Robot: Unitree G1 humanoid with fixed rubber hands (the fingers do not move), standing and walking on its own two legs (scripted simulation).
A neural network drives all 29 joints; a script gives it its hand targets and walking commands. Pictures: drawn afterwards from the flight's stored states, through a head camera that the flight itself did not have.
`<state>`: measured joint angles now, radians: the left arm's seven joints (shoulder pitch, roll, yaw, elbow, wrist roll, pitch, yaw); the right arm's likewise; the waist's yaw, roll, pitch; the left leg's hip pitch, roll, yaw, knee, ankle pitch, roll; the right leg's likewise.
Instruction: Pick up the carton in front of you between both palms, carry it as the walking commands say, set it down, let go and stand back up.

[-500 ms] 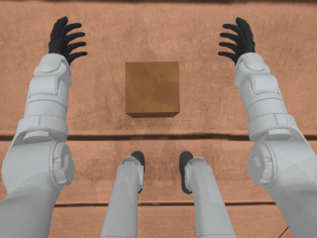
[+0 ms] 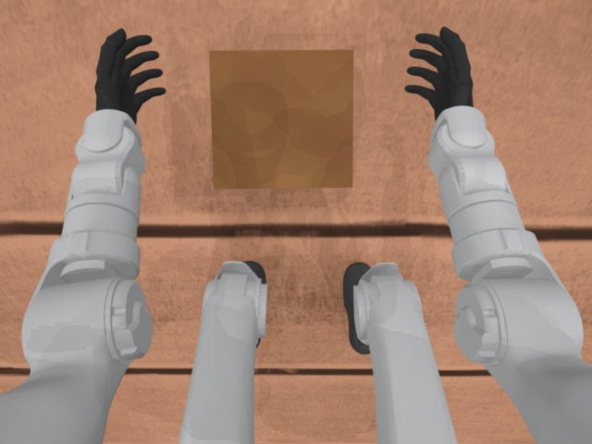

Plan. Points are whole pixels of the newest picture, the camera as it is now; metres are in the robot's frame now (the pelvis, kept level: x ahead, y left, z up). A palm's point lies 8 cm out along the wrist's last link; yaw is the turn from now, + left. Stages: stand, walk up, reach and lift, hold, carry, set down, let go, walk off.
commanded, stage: reach and lift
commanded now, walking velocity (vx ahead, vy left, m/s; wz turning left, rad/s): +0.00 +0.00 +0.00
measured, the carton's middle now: (283, 131) +0.48 +0.05 -0.40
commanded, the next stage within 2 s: none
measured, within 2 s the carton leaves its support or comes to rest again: leaves its support in 1.30 s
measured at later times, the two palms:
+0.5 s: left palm (176, 126) +0.48 +0.23 -0.33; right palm (400, 126) +0.49 -0.14 -0.33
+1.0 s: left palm (192, 125) +0.48 +0.20 -0.33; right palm (383, 123) +0.49 -0.11 -0.33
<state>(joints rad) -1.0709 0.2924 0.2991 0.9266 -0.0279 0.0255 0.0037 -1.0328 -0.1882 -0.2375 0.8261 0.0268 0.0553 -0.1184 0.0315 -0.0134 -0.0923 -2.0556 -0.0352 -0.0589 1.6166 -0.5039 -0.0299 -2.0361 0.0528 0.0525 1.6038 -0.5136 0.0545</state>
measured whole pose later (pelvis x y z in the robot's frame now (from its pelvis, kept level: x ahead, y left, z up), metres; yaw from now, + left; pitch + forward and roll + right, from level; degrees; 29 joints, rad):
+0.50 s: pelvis -0.05 +0.00 -0.14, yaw +0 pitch +39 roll -2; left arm -1.45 0.42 0.11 1.18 -0.20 0.03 0.06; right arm -1.42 -0.30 -0.11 1.10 0.20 0.06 -0.15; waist 0.03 -0.01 0.36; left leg -2.28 -0.02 -0.04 2.14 -0.53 -0.02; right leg -2.26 0.07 0.05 2.12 -0.54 0.08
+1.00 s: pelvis -0.05 +0.00 -0.15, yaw +0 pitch +38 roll -1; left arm -1.46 0.36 0.04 1.19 -0.24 0.01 0.09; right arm -1.43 -0.25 -0.05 1.11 0.22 0.02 -0.15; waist 0.03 -0.02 0.34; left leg -2.29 -0.02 -0.04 2.15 -0.53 -0.03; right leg -2.27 0.07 0.04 2.15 -0.54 0.07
